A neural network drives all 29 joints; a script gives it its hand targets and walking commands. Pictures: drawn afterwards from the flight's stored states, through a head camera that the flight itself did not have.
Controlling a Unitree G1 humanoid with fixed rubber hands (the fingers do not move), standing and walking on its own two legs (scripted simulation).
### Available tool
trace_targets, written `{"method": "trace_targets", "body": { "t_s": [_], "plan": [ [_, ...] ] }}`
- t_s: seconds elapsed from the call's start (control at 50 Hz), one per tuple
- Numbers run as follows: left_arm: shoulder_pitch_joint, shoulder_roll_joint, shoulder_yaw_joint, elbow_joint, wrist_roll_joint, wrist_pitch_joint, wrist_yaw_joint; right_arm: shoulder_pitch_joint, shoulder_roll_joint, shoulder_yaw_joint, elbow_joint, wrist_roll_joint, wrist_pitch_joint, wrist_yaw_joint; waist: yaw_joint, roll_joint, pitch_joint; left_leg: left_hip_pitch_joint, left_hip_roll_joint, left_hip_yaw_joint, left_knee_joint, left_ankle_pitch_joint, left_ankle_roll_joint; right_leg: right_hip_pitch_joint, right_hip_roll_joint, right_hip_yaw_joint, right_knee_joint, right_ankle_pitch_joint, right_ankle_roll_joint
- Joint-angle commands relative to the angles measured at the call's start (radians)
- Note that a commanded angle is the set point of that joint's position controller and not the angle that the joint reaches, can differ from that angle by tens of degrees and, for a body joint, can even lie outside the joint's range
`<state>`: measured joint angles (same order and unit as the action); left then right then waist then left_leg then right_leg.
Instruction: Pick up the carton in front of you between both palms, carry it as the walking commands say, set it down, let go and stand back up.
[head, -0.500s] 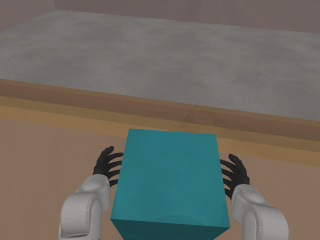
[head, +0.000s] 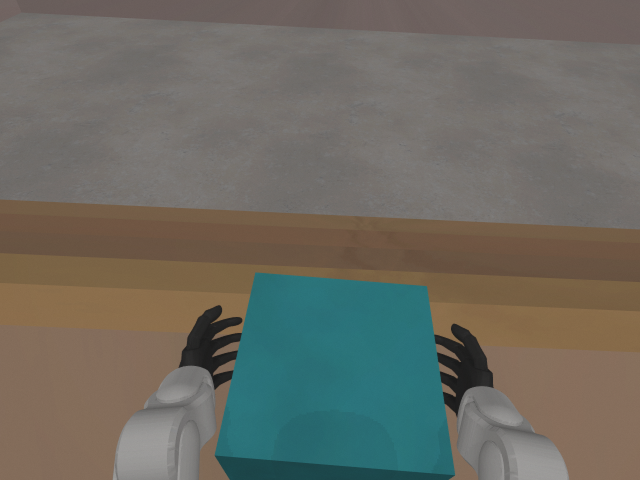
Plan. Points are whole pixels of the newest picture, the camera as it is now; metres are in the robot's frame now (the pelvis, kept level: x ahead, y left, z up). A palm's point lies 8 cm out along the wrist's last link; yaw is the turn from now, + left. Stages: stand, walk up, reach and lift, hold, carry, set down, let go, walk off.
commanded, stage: carry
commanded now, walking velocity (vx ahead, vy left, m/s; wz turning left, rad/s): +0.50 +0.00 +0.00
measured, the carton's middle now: (330, 399) +0.24 -0.01 -0.01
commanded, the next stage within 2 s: none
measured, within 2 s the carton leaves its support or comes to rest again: neither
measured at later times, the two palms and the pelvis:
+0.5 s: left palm (248, 182) +0.56 +0.12 +0.09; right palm (419, 180) +0.59 -0.19 +0.08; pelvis +0.32 -0.06 +0.00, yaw +3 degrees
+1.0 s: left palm (257, 98) +1.00 +0.14 +0.04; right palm (371, 105) +0.98 -0.15 +0.04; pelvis +0.65 +0.01 -0.02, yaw +1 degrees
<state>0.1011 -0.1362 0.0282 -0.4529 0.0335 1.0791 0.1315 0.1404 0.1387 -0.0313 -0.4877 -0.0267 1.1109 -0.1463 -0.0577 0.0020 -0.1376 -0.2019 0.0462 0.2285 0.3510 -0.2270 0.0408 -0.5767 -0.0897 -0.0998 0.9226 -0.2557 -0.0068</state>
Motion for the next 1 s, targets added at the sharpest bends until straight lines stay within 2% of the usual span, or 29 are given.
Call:
{"method": "trace_targets", "body": {
  "t_s": [0.0,0.1,0.12,0.14,0.16,0.18,0.2,0.22,0.24,0.26,0.3,0.36,0.4,0.5,0.58,0.6,0.62,0.66,0.68,0.7,0.72,0.74,0.76,0.78,0.8,0.82,0.84,0.92,0.98],
  "plan": [
    [-0.244,-0.714,-0.522,-0.116,-0.119,-0.027,-0.005,-0.355,0.658,0.591,-0.132,0.214,-0.056,0.065,0.047,0.170,-0.045,0.170,0.204,-0.138,-0.193,0.184,0.052,0.001,0.032,-0.080,-0.281,0.145,0.007],
    [-0.292,-0.659,-0.553,-0.190,-0.191,0.000,-0.007,-0.352,0.626,0.546,-0.183,0.203,-0.038,0.033,0.042,0.182,-0.004,0.194,0.219,-0.092,-0.124,0.348,0.052,0.089,0.038,-0.133,-0.383,0.179,-0.014],
    [-0.318,-0.662,-0.553,-0.213,-0.204,0.002,-0.003,-0.363,0.624,0.542,-0.193,0.196,-0.035,0.026,0.054,0.179,-0.046,0.174,0.199,-0.050,-0.021,0.359,0.028,0.204,0.053,-0.150,-0.403,0.170,-0.024],
    [-0.304,-0.619,-0.546,-0.186,-0.198,0.012,-0.001,-0.377,0.601,0.540,-0.205,0.181,-0.027,0.018,0.065,0.123,-0.078,0.123,0.170,-0.014,0.126,0.466,0.003,0.349,0.084,-0.160,-0.426,0.095,-0.025],
    [-0.275,-0.619,-0.526,-0.157,-0.204,0.016,0.005,-0.378,0.569,0.520,-0.204,0.171,-0.017,0.005,0.088,0.052,-0.142,0.025,0.119,0.001,0.346,0.429,-0.021,0.531,0.069,-0.113,-0.445,0.021,-0.041],
    [-0.259,-0.556,-0.504,-0.170,-0.203,0.018,0.013,-0.347,0.549,0.522,-0.196,0.176,0.002,-0.002,0.089,-0.232,-0.243,-0.156,0.033,-0.018,0.641,0.119,-0.068,0.699,-0.203,0.328,-0.559,-0.125,-0.116],
    [-0.267,-0.558,-0.495,-0.182,-0.217,0.022,0.012,-0.381,0.547,0.540,-0.225,0.193,0.005,-0.007,0.102,-0.360,-0.204,-0.432,-0.061,-0.095,0.817,-0.250,-0.062,0.799,-0.320,0.638,-0.696,-0.071,-0.216],
    [-0.304,-0.592,-0.523,-0.199,-0.228,0.025,0.013,-0.371,0.548,0.528,-0.202,0.192,0.005,-0.012,0.097,-0.240,-0.176,-0.520,-0.003,-0.191,0.958,-0.271,-0.020,0.760,-0.342,0.633,-0.689,0.044,-0.259],
    [-0.316,-0.621,-0.520,-0.229,-0.239,0.021,0.006,-0.398,0.593,0.543,-0.248,0.209,-0.003,-0.006,0.082,-0.147,-0.207,-0.515,0.026,-0.226,0.981,-0.243,-0.003,0.733,-0.290,0.508,-0.622,0.214,-0.211],
    [-0.425,-0.648,-0.555,-0.228,-0.262,0.016,-0.001,-0.381,0.625,0.500,-0.161,0.168,-0.007,-0.011,0.084,-0.042,-0.216,-0.491,0.052,-0.247,0.943,-0.190,0.007,0.692,-0.281,0.424,-0.607,0.163,-0.185],
    [-0.525,-0.643,-0.545,-0.223,-0.283,0.000,-0.011,-0.401,0.644,0.486,-0.099,0.150,-0.020,-0.014,0.076,-0.088,-0.150,-0.464,0.083,-0.224,0.856,-0.076,0.010,0.540,-0.233,0.289,-0.690,-0.023,-0.148],
    [-0.529,-0.627,-0.514,-0.083,-0.251,-0.016,-0.009,-0.512,0.644,0.469,-0.051,0.135,-0.044,-0.025,0.103,-0.144,-0.126,-0.471,0.063,-0.185,0.744,0.005,0.009,0.489,-0.201,0.209,-0.733,-0.064,-0.151],
    [-0.590,-0.617,-0.499,-0.019,-0.242,-0.025,-0.006,-0.625,0.628,0.449,-0.016,0.116,-0.064,-0.038,0.117,-0.071,-0.079,-0.527,0.065,-0.154,0.655,0.060,0.007,0.519,-0.198,0.163,-0.732,0.029,-0.180],
    [-0.787,-0.557,-0.414,0.108,-0.219,-0.070,0.042,-0.833,0.607,0.398,0.126,0.129,-0.101,-0.069,0.120,-0.127,-0.037,-0.574,0.034,-0.107,0.456,0.170,0.004,0.609,-0.142,0.092,-0.682,0.214,-0.183],
    [-0.811,-0.558,-0.349,0.306,-0.141,-0.077,0.076,-0.937,0.571,0.351,0.266,0.112,-0.108,-0.084,0.118,-0.187,-0.026,-0.457,-0.023,-0.028,0.319,0.214,0.042,0.613,-0.096,-0.018,-0.602,0.411,-0.148],
    [-0.876,-0.563,-0.346,0.301,-0.131,-0.084,0.084,-0.923,0.578,0.322,0.345,0.091,-0.107,-0.084,0.118,-0.152,-0.018,-0.458,-0.046,-0.020,0.284,0.195,0.058,0.631,-0.091,-0.031,-0.554,0.525,-0.149],
    [-0.897,-0.578,-0.348,0.327,-0.130,-0.091,0.088,-0.961,0.602,0.337,0.371,0.116,-0.114,-0.077,0.110,-0.107,-0.042,-0.396,-0.072,-0.003,0.224,0.200,0.066,0.643,-0.079,-0.014,-0.540,0.638,-0.145],
    [-0.962,-0.662,-0.341,0.383,-0.133,-0.097,0.091,-1.012,0.624,0.319,0.404,0.123,-0.130,-0.074,0.046,-0.114,-0.159,-0.148,-0.114,-0.010,0.246,0.132,0.121,0.619,-0.102,-0.042,-0.300,0.862,-0.113],
    [-0.982,-0.650,-0.334,0.367,-0.115,-0.105,0.096,-1.023,0.668,0.315,0.425,0.142,-0.137,-0.063,-0.021,-0.056,-0.223,0.026,-0.078,-0.035,0.202,0.112,0.133,0.513,-0.072,-0.089,-0.080,0.671,-0.082],
    [-1.016,-0.660,-0.339,0.336,-0.116,-0.107,0.098,-1.021,0.645,0.296,0.424,0.143,-0.143,-0.060,-0.045,0.168,-0.366,0.314,0.125,-0.364,0.222,0.098,0.199,0.268,-0.002,-0.072,0.242,0.430,-0.045],
    [-1.014,-0.703,-0.348,0.379,-0.122,-0.102,0.096,-1.051,0.669,0.301,0.440,0.155,-0.158,-0.059,-0.015,0.371,-0.428,0.483,0.313,-0.825,0.090,0.135,0.294,-0.034,0.193,0.014,0.512,-0.237,-0.019],
    [-1.034,-0.765,-0.359,0.368,-0.142,-0.119,0.088,-1.078,0.744,0.345,0.400,0.174,-0.167,-0.047,-0.025,0.253,-0.430,0.516,0.289,-0.805,0.066,0.241,0.310,-0.142,0.156,0.111,0.585,-0.263,-0.055],
    [-1.042,-0.830,-0.346,0.354,-0.151,-0.129,0.076,-1.152,0.785,0.385,0.324,0.206,-0.181,-0.034,-0.023,0.145,-0.434,0.490,0.268,-0.712,0.143,0.419,0.280,-0.128,0.116,0.142,0.588,-0.234,-0.068],
    [-1.060,-0.873,-0.349,0.350,-0.173,-0.151,0.069,-1.225,0.834,0.432,0.245,0.234,-0.204,-0.024,-0.036,0.065,-0.424,0.426,0.273,-0.621,0.150,0.480,0.245,-0.150,0.098,0.169,0.540,-0.216,-0.068],
    [-1.075,-0.883,-0.339,0.359,-0.159,-0.158,0.065,-1.206,0.848,0.430,0.268,0.227,-0.210,-0.017,-0.007,0.029,-0.397,0.355,0.237,-0.560,0.125,0.443,0.211,-0.132,0.053,0.161,0.458,-0.162,-0.071],
    [-1.059,-0.884,-0.358,0.354,-0.163,-0.162,0.056,-1.180,0.846,0.428,0.272,0.239,-0.217,-0.013,0.016,0.095,-0.395,0.314,0.228,-0.506,0.117,0.406,0.190,-0.084,0.042,0.162,0.372,-0.136,-0.060],
    [-1.024,-0.877,-0.366,0.356,-0.144,-0.173,0.049,-1.197,0.854,0.464,0.244,0.240,-0.220,0.000,0.016,0.045,-0.366,0.314,0.208,-0.485,0.138,0.448,0.179,-0.108,0.048,0.134,0.320,-0.123,-0.059],
    [-1.015,-0.897,-0.421,0.257,-0.143,-0.182,0.028,-1.172,0.918,0.532,0.237,0.293,-0.217,0.039,0.017,0.079,-0.379,0.379,0.186,-0.353,0.187,0.672,0.186,-0.136,0.041,0.113,0.128,-0.064,-0.034],
    [-0.921,-0.860,-0.424,0.265,-0.136,-0.162,0.032,-1.073,0.843,0.516,0.205,0.259,-0.195,0.022,-0.022,0.105,-0.370,0.370,0.181,-0.330,0.216,0.731,0.201,-0.123,0.068,0.064,0.031,0.020,-0.036]
  ]
}}
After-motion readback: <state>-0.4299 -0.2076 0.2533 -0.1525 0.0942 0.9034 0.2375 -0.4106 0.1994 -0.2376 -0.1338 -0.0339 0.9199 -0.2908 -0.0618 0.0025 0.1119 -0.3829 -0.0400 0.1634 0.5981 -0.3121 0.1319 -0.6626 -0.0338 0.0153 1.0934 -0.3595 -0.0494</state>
